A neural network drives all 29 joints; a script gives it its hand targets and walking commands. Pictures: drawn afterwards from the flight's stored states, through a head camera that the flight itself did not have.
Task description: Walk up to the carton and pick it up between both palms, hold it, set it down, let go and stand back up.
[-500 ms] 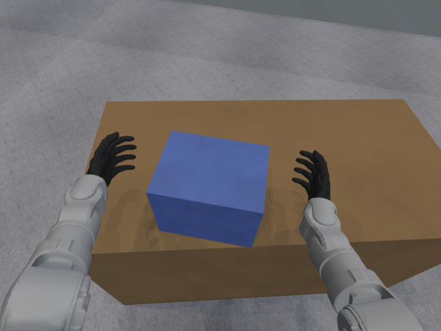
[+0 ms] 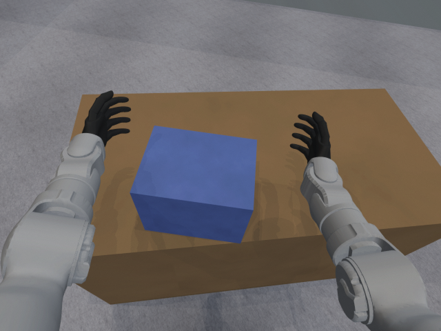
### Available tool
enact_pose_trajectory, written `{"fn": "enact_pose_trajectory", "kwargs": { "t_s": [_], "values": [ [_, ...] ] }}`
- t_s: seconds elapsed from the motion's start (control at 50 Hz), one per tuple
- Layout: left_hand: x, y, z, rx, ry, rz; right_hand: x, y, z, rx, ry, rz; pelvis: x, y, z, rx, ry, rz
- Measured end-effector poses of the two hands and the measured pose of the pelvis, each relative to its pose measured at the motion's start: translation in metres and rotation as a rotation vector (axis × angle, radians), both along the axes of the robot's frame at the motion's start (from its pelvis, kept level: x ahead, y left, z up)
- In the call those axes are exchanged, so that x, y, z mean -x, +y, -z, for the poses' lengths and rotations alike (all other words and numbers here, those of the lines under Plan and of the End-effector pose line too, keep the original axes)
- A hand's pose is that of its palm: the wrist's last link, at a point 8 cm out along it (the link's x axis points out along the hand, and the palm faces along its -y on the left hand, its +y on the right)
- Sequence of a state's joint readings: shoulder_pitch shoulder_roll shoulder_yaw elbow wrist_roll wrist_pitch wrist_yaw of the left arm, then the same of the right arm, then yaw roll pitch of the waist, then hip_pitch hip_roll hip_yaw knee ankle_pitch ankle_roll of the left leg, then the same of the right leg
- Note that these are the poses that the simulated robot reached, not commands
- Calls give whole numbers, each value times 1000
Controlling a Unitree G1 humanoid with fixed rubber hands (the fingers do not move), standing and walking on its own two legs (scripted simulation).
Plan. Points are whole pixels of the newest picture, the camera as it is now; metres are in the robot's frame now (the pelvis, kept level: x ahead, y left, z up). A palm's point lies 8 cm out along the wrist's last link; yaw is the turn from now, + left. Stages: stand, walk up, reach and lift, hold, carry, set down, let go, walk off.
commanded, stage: reach and lift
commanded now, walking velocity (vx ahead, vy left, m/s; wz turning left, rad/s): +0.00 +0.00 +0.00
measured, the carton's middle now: (198, 186) +0.44 +0.03 -0.07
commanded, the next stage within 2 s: none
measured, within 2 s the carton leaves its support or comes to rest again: neither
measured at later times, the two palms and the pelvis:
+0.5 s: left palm (114, 164) +0.46 +0.20 +0.00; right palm (297, 183) +0.40 -0.18 -0.01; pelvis -0.01 +0.00 -0.04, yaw +1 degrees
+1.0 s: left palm (125, 169) +0.47 +0.18 -0.03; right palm (293, 181) +0.42 -0.18 -0.03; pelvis -0.01 +0.00 -0.08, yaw -1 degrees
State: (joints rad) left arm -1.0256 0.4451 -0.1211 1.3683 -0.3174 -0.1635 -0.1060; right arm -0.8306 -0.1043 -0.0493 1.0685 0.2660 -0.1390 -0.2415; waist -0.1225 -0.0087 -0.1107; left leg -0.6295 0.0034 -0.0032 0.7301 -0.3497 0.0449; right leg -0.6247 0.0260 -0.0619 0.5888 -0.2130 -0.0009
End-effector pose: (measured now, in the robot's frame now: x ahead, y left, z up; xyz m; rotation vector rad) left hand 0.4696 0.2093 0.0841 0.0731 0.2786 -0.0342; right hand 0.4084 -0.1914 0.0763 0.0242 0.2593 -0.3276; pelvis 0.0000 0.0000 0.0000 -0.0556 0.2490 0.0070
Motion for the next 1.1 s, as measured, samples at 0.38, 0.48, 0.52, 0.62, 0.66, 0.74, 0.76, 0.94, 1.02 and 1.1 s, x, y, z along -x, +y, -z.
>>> {"fn": "enact_pose_trajectory", "kwargs": {
  "t_s": [0.38, 0.48, 0.52, 0.62, 0.66, 0.74, 0.76, 0.94, 1.02, 1.1],
  "values": [
    [4, -7, 55, -36, 29, 2, 4, 8, 56, -3, 62, -20, 7, 3, 20, 7, 129, -12],
    [6, -10, 81, -37, 47, -3, 5, 11, 84, 2, 98, -38, 11, 0, 33, 8, 172, -13],
    [6, -11, 94, -34, 54, -7, 4, 12, 94, 7, 97, -41, 12, -1, 39, 6, 193, -14],
    [2, -16, 115, -20, 19, 4, -3, 15, 106, 14, 40, -42, 14, -3, 53, 8, 236, -8],
    [0, -18, 120, -18, 6, 12, -5, 15, 109, 17, 28, -40, 15, -4, 58, 12, 246, -5],
    [-3, -20, 126, -15, -1, 12, -8, 13, 114, 25, 21, -32, 15, -4, 66, 17, 254, 3],
    [-4, -20, 126, -16, -4, 12, -9, 11, 114, 25, 18, -28, 15, -3, 68, 18, 255, 4],
    [-4, -22, 121, -17, -21, 25, -11, 8, 109, 7, -14, -18, 13, 0, 74, 20, 242, 13],
    [-1, -26, 117, -27, -24, 46, -11, 14, 105, -4, -27, -21, 14, 3, 76, 23, 226, 11],
    [0, -30, 116, -26, -9, 54, -11, 26, 107, -12, 0, -36, 17, 5, 76, 23, 212, 6]
  ]
}}
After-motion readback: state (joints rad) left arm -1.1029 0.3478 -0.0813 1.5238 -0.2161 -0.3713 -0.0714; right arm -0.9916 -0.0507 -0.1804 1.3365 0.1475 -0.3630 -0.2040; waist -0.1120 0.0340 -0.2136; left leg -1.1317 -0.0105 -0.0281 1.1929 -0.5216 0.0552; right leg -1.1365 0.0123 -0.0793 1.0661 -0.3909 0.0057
